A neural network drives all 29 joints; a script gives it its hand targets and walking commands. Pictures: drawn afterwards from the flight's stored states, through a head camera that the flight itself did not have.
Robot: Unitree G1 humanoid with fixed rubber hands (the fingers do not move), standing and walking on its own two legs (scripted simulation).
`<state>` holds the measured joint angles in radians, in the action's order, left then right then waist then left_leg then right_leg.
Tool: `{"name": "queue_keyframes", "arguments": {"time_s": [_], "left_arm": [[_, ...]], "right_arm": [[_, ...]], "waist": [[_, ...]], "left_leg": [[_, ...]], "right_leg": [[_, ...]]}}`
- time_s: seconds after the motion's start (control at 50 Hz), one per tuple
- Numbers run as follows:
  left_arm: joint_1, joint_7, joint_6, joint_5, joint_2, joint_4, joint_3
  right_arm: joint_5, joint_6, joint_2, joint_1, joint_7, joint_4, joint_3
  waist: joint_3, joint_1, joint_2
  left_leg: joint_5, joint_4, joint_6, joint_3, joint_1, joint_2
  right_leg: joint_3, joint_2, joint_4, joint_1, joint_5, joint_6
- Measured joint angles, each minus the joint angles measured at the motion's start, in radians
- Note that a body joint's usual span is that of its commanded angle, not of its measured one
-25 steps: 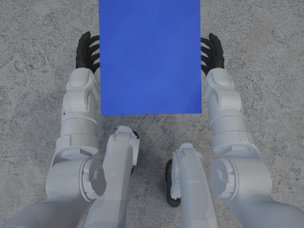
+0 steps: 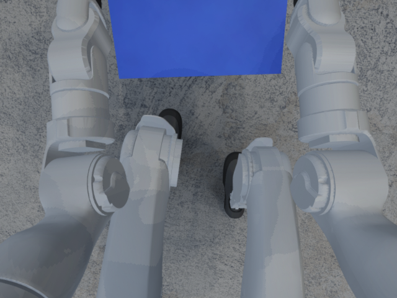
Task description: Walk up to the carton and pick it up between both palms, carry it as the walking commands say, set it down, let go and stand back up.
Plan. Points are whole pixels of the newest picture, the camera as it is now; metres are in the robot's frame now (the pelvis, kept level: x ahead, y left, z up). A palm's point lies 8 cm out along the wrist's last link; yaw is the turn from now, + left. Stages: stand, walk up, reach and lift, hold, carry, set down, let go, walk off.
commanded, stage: set down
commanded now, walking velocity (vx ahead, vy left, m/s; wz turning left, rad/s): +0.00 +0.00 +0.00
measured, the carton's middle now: out of the picture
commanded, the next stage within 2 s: none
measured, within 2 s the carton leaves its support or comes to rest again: rests again in 1.10 s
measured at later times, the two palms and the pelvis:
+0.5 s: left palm out of the picture +0.51 +0.26 -0.22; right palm out of the picture +0.56 -0.04 -0.22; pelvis +0.00 +0.00 -0.05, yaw -1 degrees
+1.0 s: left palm out of the picture +0.52 +0.26 -0.23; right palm (279, 2) +0.56 -0.04 -0.25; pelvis +0.00 +0.00 -0.07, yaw -1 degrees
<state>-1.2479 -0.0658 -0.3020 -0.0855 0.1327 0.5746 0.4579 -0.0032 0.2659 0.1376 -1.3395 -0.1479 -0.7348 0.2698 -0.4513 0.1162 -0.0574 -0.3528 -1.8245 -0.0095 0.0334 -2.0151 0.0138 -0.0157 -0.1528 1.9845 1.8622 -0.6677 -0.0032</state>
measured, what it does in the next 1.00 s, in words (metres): lowers itself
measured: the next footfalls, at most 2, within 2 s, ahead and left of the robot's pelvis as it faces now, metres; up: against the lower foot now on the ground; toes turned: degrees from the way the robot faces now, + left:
none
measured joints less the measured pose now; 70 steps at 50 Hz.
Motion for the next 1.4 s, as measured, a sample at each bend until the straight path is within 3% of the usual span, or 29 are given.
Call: {"name": "queue_keyframes", "arguments": {"time_s": [0.04, 0.16, 0.44, 0.74, 1.06, 1.4], "left_arm": [[-0.059, -0.006, 0.002, 0.027, 0.039, 0.015, -0.033], [-0.079, -0.023, -0.024, 0.095, 0.078, 0.088, -0.077], [-0.193, -0.02, 0.012, 0.083, 0.136, 0.277, -0.106], [-0.178, -0.018, 0.039, 0.183, 0.182, 0.313, -0.159], [-0.232, 0.016, 0.058, 0.146, 0.203, 0.405, -0.157], [-0.222, 0.051, 0.1, 0.161, 0.241, 0.467, -0.139]], "right_arm": [[-0.017, 0.002, 0.02, -0.043, -0.011, 0.018, -0.009], [-0.061, 0.015, 0.032, -0.038, -0.042, -0.026, -0.042], [-0.03, -0.013, 0.073, -0.165, -0.026, -0.221, -0.053], [-0.085, -0.014, 0.075, -0.148, -0.065, -0.217, -0.146], [-0.089, -0.033, 0.095, -0.179, -0.026, -0.288, -0.154], [-0.066, -0.043, 0.072, -0.191, 0.005, -0.298, -0.157]], "waist": [[-0.104, 0.008, 0.005], [-0.075, 0.019, 0.025], [-0.07, 0.032, 0.014], [-0.073, 0.038, 0.046], [-0.07, 0.037, 0.022], [-0.059, 0.027, 0.025]], "left_leg": [[-0.002, -0.019, -0.003, 0.003, 0.031, -0.002], [0.006, -0.077, -0.005, 0.016, -0.046, -0.019], [0.008, -0.15, -0.002, 0.019, -0.128, -0.009], [-0.012, -0.216, 0.003, 0.008, -0.188, -0.007], [-0.008, -0.223, 0.006, 0.0, -0.205, 0.016], [-0.006, -0.23, 0.002, -0.013, -0.23, 0.03]], "right_leg": [[-0.004, 0.0, 0.021, -0.032, -0.004, -0.002], [-0.025, 0.012, 0.083, 0.032, -0.017, -0.007], [-0.032, -0.001, 0.157, 0.113, -0.017, -0.002], [-0.028, -0.003, 0.228, 0.164, -0.051, 0.002], [-0.016, -0.026, 0.238, 0.201, -0.029, 0.008], [-0.004, -0.038, 0.256, 0.243, -0.018, 0.008]]}}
